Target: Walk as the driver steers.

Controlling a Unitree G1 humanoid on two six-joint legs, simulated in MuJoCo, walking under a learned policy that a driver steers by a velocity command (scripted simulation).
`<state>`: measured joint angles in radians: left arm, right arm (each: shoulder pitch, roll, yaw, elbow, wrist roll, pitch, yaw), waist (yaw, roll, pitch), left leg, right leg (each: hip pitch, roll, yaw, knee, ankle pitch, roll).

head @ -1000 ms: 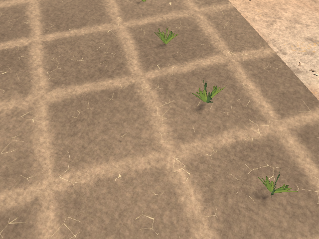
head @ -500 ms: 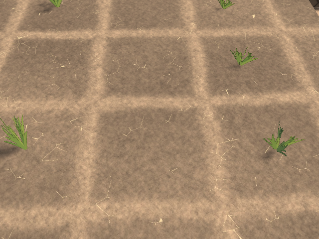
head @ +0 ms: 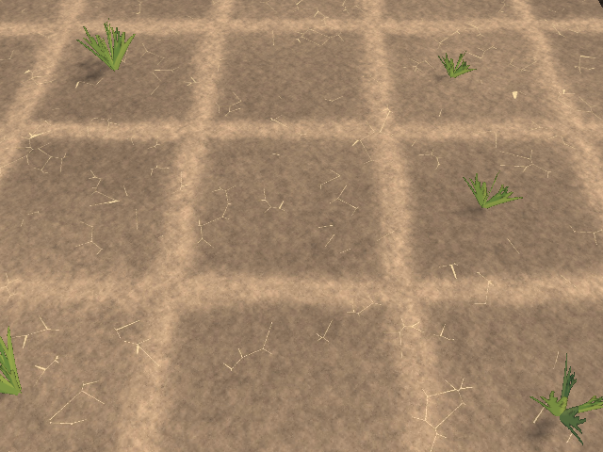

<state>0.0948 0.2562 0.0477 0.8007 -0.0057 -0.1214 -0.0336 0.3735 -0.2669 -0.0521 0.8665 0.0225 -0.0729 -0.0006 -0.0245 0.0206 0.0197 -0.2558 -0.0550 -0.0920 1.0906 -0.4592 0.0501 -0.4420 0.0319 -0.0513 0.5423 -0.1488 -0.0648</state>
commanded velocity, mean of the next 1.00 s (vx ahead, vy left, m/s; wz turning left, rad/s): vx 0.40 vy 0.00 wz -0.26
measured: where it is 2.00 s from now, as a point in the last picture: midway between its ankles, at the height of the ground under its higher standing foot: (322, 437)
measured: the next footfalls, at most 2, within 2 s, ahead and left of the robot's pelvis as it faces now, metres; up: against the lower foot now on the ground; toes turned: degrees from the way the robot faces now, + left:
left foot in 0.44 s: +0.41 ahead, +0.14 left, +0.00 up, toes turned -4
right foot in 0.90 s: +0.56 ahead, -0.15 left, +0.00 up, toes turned -21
